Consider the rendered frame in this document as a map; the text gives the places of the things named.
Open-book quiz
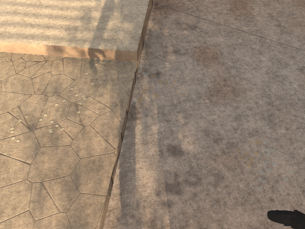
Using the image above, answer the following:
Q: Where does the robot right hand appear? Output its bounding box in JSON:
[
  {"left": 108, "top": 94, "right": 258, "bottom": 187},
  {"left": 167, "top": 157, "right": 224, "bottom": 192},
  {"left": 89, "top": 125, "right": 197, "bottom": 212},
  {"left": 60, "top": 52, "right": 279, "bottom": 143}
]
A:
[{"left": 267, "top": 210, "right": 305, "bottom": 229}]

